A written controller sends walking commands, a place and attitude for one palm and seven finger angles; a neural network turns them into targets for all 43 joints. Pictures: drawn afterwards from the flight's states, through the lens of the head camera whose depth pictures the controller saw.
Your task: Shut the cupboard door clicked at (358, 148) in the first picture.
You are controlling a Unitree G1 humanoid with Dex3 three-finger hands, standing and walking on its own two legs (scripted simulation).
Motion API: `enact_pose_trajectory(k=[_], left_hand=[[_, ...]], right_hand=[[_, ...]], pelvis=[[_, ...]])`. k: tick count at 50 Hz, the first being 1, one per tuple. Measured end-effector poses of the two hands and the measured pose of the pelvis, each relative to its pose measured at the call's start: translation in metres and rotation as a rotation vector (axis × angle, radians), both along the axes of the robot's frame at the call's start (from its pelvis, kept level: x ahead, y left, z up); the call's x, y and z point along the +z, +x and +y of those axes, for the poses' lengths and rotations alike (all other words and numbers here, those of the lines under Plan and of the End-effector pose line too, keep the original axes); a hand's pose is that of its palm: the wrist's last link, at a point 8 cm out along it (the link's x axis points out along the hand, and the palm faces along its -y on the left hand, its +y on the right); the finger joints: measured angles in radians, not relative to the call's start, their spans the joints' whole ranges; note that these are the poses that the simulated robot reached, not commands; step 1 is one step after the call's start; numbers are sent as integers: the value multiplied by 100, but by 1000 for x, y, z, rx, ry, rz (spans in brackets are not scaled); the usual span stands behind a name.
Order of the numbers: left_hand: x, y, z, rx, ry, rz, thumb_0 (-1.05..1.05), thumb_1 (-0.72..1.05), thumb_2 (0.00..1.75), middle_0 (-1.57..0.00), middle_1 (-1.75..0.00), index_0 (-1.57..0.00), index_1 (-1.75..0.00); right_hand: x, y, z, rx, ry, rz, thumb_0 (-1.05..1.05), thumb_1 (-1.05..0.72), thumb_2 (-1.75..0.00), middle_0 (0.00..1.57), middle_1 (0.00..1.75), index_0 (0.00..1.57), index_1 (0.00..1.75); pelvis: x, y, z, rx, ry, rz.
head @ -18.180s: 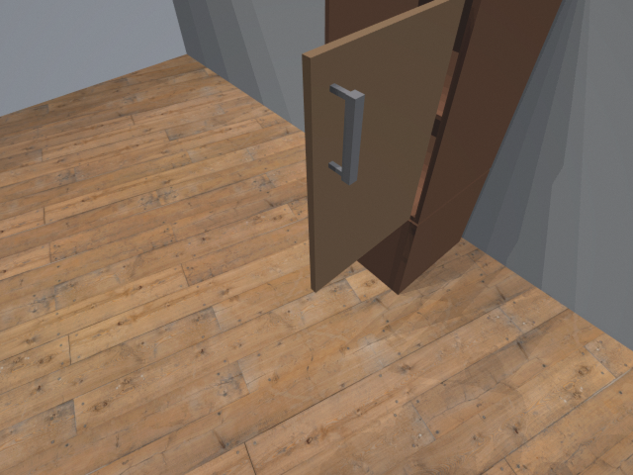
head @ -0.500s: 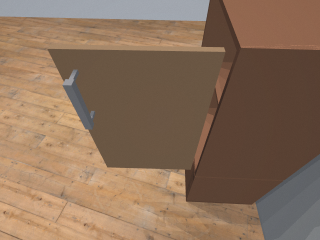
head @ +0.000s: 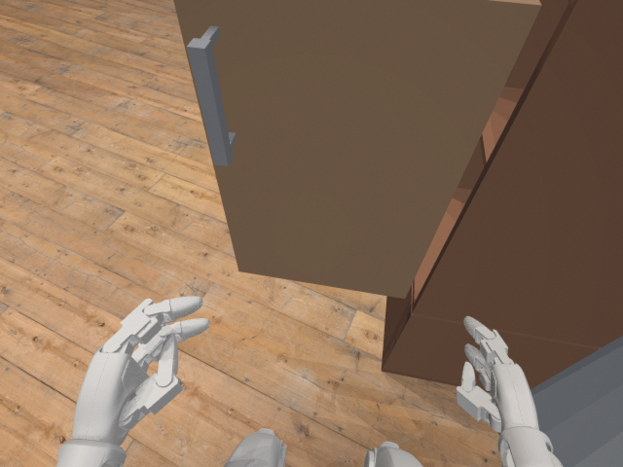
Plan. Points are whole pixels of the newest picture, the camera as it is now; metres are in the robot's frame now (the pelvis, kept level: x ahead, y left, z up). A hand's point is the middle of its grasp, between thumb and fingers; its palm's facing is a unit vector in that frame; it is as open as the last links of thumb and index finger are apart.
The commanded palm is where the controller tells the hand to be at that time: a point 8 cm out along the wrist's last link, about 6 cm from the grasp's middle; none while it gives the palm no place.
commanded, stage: raise the hand and make a fist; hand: left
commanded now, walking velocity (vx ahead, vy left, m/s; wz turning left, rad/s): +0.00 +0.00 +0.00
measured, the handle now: (218, 101) +0.50 +0.19 +0.19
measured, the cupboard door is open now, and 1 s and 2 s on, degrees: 91 91 91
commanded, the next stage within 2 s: bring the fist close to the handle in 1.38 s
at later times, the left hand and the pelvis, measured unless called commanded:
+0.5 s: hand (173, 306) +0.25 +0.18 +0.13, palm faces -0.06 -0.99 -0.08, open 3.4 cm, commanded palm +0.22 +0.23 +0.14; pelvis +0.03 +0.01 +0.04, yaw -1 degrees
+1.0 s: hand (140, 239) +0.27 +0.20 +0.20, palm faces -0.02 -1.00 -0.08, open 3.1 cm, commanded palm +0.24 +0.24 +0.20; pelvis +0.04 +0.00 +0.07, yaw +0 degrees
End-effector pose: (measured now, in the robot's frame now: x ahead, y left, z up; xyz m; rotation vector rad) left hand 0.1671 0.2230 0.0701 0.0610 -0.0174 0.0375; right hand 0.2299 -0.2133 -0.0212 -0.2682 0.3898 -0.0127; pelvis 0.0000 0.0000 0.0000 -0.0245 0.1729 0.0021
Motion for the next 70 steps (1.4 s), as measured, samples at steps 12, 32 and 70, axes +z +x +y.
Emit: enact_pose_trajectory(k=[12,32,70], left_hand=[[31,49,-7,-115,5,111,2,89,90,-75,-89,-74,-89],[86,67,14,-63,25,-17,2,89,90,-111,-129,-111,-128],[130,76,22,-51,9,-30,2,89,90,-131,-150,-130,-150]], right_hand=[[-33,-82,16,-135,106,265,2,-90,-90,20,30,21,30],[14,-23,-11,-121,27,120,2,-90,-90,20,30,20,30],[28,-38,-11,-115,46,138,2,-90,-90,20,30,21,30]], pelvis=[[23,8,8,-23,2,-26],[46,37,9,-17,9,-79],[71,30,2,-22,18,-189]])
